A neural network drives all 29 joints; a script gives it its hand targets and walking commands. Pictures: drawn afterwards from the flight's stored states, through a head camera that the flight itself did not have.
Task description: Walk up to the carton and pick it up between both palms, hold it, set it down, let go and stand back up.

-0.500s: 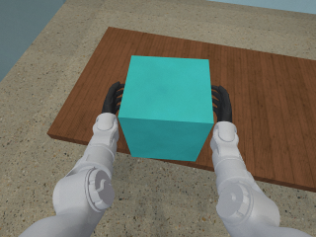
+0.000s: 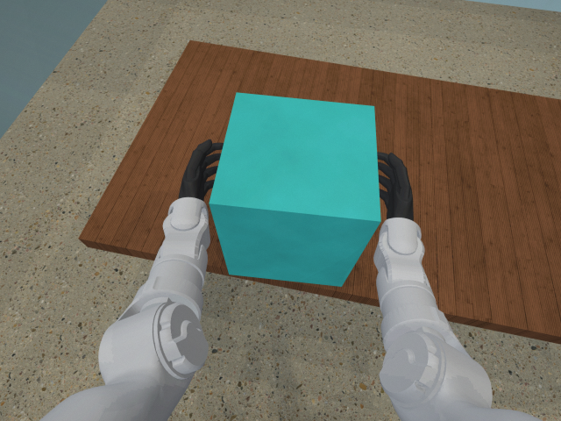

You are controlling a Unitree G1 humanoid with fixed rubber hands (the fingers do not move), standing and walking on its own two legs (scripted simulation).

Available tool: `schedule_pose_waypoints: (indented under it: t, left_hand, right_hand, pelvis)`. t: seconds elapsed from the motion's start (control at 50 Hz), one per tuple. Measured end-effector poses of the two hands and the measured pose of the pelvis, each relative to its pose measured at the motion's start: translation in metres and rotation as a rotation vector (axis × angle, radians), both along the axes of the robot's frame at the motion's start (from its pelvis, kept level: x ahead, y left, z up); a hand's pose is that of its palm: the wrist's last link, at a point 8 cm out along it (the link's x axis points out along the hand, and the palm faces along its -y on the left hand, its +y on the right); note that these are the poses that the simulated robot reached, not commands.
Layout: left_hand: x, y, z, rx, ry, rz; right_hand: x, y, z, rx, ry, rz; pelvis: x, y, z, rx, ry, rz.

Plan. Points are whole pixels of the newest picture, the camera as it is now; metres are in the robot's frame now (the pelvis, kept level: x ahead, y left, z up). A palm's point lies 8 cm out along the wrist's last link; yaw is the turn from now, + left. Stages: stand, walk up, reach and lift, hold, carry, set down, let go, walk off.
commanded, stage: set down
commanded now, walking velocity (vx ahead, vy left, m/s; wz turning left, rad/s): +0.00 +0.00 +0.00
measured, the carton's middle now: (294, 199) +0.46 -0.01 -0.02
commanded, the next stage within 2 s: none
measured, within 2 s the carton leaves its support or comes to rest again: neither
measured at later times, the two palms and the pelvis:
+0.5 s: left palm (195, 192) +0.44 +0.14 +0.02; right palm (394, 209) +0.40 -0.16 +0.03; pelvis -0.01 +0.00 +0.00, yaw +0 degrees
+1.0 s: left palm (194, 186) +0.45 +0.14 +0.02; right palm (395, 212) +0.40 -0.16 +0.02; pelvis -0.01 +0.00 -0.01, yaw -2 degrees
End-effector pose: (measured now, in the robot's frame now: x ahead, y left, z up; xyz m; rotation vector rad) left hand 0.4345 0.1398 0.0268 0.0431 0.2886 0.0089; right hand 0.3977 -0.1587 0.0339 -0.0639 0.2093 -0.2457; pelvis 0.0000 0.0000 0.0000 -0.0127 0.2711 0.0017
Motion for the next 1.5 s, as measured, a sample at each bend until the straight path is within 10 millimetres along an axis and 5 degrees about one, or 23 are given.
schedule_pose_waypoints:
  t: [0.8, 1.06, 1.32, 1.5]
  left_hand:
    - [0.005, 0.001, -0.003, 0.02, -0.022, -0.006]
    - [0.018, 0.012, 0.001, 0.034, 0.016, -0.019]
    - [0.005, 0.06, 0.013, 0.096, -0.013, 0.049]
    - [0.012, 0.037, 0.039, 0.074, -0.077, 0.006]
  right_hand:
    - [0.004, -0.001, -0.002, -0.019, -0.006, 0.041]
    - [0.006, -0.004, -0.012, 0.06, 0.077, 0.034]
    - [0.005, -0.057, 0.013, 0.024, 0.056, -0.031]
    - [0.011, -0.061, 0.035, 0.047, 0.027, 0.031]
  pelvis:
    - [-0.004, 0.0, -0.001, 0.0, 0.016, -0.019]
    - [-0.014, 0.007, -0.017, -0.019, 0.137, -0.031]
    - [-0.038, 0.009, -0.032, -0.025, 0.176, -0.034]
    - [-0.055, -0.002, -0.039, -0.005, 0.205, -0.027]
